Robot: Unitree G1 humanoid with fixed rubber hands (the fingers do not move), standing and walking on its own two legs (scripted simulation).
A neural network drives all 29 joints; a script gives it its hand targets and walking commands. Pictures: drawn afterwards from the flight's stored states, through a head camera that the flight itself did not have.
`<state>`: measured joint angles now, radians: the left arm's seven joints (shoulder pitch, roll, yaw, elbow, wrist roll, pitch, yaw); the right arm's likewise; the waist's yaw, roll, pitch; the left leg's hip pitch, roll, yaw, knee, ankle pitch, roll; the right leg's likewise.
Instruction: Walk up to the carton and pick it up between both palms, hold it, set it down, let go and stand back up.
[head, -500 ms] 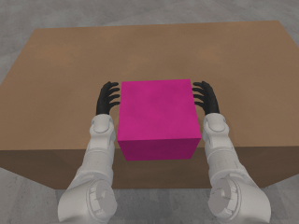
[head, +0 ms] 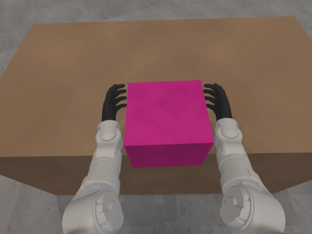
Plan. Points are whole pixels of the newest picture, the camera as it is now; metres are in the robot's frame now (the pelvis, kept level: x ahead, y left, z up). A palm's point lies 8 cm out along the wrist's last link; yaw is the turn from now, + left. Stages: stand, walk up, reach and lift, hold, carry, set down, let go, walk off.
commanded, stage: set down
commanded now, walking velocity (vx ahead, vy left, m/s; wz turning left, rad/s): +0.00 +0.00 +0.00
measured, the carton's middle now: (165, 125) +0.43 +0.01 -0.02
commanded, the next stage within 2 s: none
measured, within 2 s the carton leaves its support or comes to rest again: neither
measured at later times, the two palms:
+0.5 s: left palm (110, 114) +0.43 +0.16 +0.03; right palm (221, 112) +0.45 -0.14 +0.03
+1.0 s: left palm (102, 119) +0.42 +0.18 +0.03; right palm (238, 114) +0.45 -0.18 +0.03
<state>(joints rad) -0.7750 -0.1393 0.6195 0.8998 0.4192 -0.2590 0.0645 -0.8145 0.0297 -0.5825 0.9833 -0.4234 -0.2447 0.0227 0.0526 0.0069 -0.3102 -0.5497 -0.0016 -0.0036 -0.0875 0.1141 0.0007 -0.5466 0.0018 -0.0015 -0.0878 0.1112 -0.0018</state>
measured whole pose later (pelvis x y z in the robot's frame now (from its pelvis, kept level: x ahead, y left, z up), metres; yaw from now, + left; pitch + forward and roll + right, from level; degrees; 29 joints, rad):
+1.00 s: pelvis +0.01 -0.01 +0.00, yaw -1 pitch +30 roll +0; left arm -0.77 0.13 0.12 1.17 -0.14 -0.26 0.10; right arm -0.83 -0.23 -0.02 1.23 0.19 -0.25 -0.04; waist 0.07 0.00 -0.36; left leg -0.68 0.01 0.00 0.21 -0.06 -0.01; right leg -0.68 0.02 0.01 0.23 -0.06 -0.01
